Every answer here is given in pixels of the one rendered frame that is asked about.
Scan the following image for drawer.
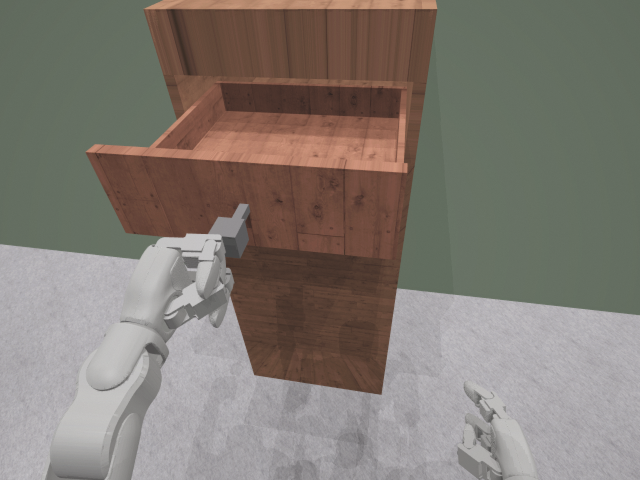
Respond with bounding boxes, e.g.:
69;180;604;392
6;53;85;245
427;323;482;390
86;81;408;260

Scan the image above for left robot forearm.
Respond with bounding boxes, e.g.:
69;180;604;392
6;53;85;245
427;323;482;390
41;322;169;480

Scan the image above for robot right hand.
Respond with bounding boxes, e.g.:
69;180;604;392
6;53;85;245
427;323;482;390
458;380;539;480

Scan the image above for robot left hand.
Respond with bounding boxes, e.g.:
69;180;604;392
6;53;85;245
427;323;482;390
120;234;234;343

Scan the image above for handle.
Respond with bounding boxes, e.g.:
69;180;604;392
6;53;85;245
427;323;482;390
208;204;250;258

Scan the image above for cabinet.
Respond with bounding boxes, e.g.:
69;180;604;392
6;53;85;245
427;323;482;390
143;0;437;395

